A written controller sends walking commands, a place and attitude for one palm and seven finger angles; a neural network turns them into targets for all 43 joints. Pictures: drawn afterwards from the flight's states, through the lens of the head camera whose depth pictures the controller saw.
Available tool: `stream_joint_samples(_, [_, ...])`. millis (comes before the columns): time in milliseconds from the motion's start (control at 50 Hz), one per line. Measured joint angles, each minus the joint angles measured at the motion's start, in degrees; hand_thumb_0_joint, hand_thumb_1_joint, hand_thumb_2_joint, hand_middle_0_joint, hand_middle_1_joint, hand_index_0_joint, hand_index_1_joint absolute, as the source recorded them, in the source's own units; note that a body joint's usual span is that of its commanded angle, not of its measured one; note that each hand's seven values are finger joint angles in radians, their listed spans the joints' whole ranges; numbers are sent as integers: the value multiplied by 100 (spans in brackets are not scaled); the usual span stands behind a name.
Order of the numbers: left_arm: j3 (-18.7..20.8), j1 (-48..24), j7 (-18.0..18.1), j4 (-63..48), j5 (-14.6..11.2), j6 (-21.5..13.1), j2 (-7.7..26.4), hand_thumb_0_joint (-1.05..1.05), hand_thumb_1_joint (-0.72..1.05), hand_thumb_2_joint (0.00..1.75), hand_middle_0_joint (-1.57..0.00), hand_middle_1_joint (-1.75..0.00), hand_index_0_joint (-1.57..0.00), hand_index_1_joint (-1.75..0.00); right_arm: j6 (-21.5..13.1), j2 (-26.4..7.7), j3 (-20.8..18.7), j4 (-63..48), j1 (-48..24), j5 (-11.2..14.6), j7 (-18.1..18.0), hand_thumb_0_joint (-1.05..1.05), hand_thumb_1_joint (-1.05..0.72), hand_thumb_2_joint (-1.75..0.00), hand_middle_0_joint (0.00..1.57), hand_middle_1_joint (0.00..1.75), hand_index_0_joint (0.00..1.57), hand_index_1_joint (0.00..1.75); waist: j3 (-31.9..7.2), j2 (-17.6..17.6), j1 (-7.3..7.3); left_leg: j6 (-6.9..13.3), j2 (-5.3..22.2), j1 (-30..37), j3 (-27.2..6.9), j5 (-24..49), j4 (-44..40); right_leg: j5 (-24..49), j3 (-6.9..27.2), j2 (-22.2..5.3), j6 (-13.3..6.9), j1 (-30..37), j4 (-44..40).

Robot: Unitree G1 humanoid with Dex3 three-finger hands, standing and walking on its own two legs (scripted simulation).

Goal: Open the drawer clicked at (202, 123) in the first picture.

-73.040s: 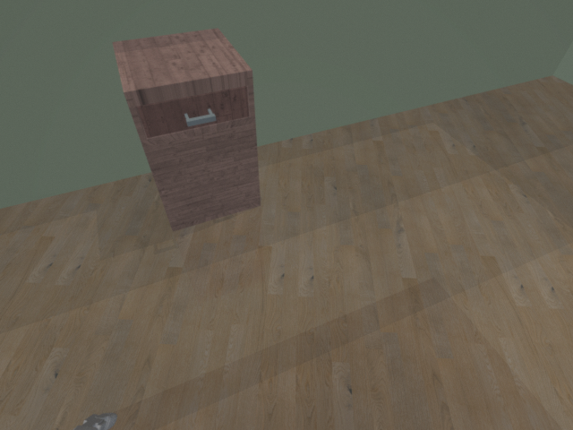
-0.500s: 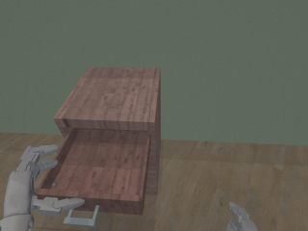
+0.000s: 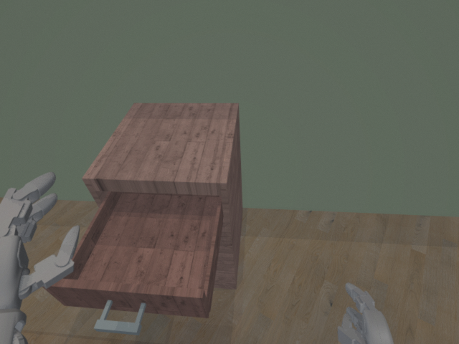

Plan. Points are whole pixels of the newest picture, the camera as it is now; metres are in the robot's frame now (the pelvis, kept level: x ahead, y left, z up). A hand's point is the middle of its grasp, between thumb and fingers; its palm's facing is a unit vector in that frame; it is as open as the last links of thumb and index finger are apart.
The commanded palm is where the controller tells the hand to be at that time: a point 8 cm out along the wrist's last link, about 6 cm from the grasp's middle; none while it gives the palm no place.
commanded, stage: draw the hand back to the body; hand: left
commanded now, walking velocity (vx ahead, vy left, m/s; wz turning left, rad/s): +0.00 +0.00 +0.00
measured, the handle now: (121, 317) +0.22 +0.30 -0.20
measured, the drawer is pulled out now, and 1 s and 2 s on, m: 0.30 0.30 0.30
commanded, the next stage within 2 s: step back with the hand held close in 0.22 s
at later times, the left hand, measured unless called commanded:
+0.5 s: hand (57, 248) +0.19 +0.25 +0.16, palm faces +0.37 -0.80 -0.47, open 7.4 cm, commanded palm +0.12 +0.29 +0.17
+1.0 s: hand (35, 292) +0.14 +0.26 +0.15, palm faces +0.35 -0.82 -0.46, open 7.4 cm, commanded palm +0.07 +0.31 +0.17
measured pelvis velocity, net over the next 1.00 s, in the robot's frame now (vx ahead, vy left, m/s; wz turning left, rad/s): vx -0.06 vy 0.03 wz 0.00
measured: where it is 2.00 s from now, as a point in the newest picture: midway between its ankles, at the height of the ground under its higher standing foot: outside the picture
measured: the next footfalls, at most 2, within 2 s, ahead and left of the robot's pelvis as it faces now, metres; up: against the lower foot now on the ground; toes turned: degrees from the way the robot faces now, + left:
right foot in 0.92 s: -0.04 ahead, -0.07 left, +0.00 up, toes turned +0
right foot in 1.44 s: -0.15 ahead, -0.09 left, +0.00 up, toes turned -1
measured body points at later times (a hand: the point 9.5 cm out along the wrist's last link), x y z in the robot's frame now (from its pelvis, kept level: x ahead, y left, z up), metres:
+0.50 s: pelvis -0.01 +0.01 +0.00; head +0.01 -0.01 +0.45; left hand +0.16 +0.29 +0.19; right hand +0.18 -0.23 -0.09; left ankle -0.02 +0.12 -0.74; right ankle -0.02 -0.09 -0.74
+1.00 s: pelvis -0.06 +0.03 -0.01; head -0.02 +0.02 +0.44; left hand +0.11 +0.30 +0.17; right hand +0.13 -0.20 -0.09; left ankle -0.02 +0.12 -0.74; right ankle -0.08 -0.07 -0.74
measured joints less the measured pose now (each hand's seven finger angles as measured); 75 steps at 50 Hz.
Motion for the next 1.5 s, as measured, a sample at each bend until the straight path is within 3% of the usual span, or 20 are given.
stream_joint_samples(160, [-12,9,-92,269,-24,16,-69,1,79,86,-21,-37,-22,-36,94,52,-10,8,-23,-19,32,1,-91,-90,20,30,20,30,78,3,-37,-24,42,45,39,76,-135,88,40,38,-23,25,-124])
stream_joint_samples(340, [-42,57,-62,140,14,17,-44,2,88,89,-21,-31,-21,-31,62,-10,-60,92,48,-33,8,1,-91,-90,20,30,20,30,81,-14,-20,-6,39,119,49,91,-210,137,52,33,-4,124,-257])
stream_joint_samples(480, [479,-44,-9,66,117,-444,84,2,89,90,-21,-31,-21,-30,431,-66,-116,-130,-230,-42,167,1,-91,-90,20,30,20,30,258,-52,-199,33,49,-438,9,140,-27,338,10,47,49,-279,-384])
stream_joint_samples(580, [233,416,-31,-64,150,-350,11,2,89,90,-21,-30,-21,-30,680,-85,-221,-217,-348,-27,206,1,-91,-90,20,30,20,30,354,-178,-320,126,-49,-718,74,255,-80,419,67,-56,153,-596,-367])
stream_joint_samples(680, [167,741,43,-545,154,-218,267,2,89,90,-21,-30,-21,-30,795,-22,-225,-335,-265,-29,118,1,-91,-90,20,30,20,30,367,-405,-352,199,-147,-883,83,284,-10,400,67,-154,236,-779,-234])
stream_joint_samples(820, [582,701,253,-1002,148,-294,640,2,89,90,-21,-30,-21,-30,710,189,-132,-432,-268,-161,85,1,-91,-90,20,30,20,30,247,-699,-369,262,-307,-1047,171,306,164,102,147,-283,276,-1138,471])
stream_joint_samples(920, [587,693,371,-855,186,-245,410,2,89,90,-21,-30,-21,-30,487,270,-40,-366,-230,-310,89,1,-90,-90,20,30,20,30,-42,-645,-398,253,-331,-1462,173,276,458,-465,93,-117,232,-1058,912])
stream_joint_samples(960, [473,692,374,-797,177,-198,217,2,89,90,-21,-30,-21,-30,443,227,-17,-286,-285,-325,96,1,-90,-90,20,30,20,30,-25,-500,-362,221,-246,-1626,161,265,599,-533,80,-10,18,-1013,671])
stream_joint_samples(1040, [214,727,300,-878,126,-131,109,2,89,90,-21,-30,-21,-30,500,113,-45,-183,-283,-208,121,1,-90,-90,20,30,20,30,126,-200,-372,133,-70,-1818,-12,336,856,-149,-99,186,-56,-988,456])
stream_joint_samples(1120, [209,822,219,-912,73,-291,216,2,89,90,-21,-30,-21,-30,590,69,-142,-71,-96,-56,115,1,-90,-90,20,30,20,30,35,-319,-373,46,-146,-1843,13,-406,1606,-138,-111,94,-91,-1033,515])
stream_joint_samples(1180, [355,836,254,-897,87,-346,294,2,89,90,-21,-30,-21,-30,650,0,-150,-68,-15,-41,50,1,-90,-90,20,30,20,30,-29,-366,-424,76,-17,-1370,76,120,742,-115,-137,58,-37,-1123,593])
stream_joint_samples(1220, [448,635,278,-801,87,-353,395,2,89,90,-21,-30,-21,-30,661,31,-192,-8,-103,-38,12,1,-91,-90,20,30,20,30,74,-517,-408,114,-116,-1318,142,218,499,-93,-97,-64,38,-1239,713])
stream_joint_samples(1260, [561,518,292,-727,77,-366,486,2,89,90,-21,-30,-21,-30,610,89,-192,-30,-206,-47,47,1,-91,-90,20,30,20,30,175,-662,-339,129,-159,-1337,286,333,408,-150,36,-125,143,-1401,879])
stream_joint_samples(1340, [584,484,276,-758,74,-302,505,2,89,90,-21,-30,-21,-30,383,202,-131,-146,-324,-169,136,1,-91,-90,20,30,20,30,201,-655,-362,110,-79,-1549,384,539,364,-940,186,-82,238,-1629,1580])
stream_joint_samples(1420, [536,639,235,-1041,84,-300,483,2,89,90,-21,-30,-21,-30,273,303,-29,-178,-396,-204,257,1,-90,-90,20,30,20,30,136,-632,-342,-2,81,-1880,442,671,489,-667,188,-102,306,-1294,1280])
stream_joint_samples(1500, [429,516,65,-1071,137,-395,420,2,89,90,-21,-30,-21,-30,335,198,-28,-120,-515,-183,320,1,-90,-90,20,30,20,30,335,-188,-367,-78,444,-2145,147,792,681,-309,-97,284,-57,-1148,800])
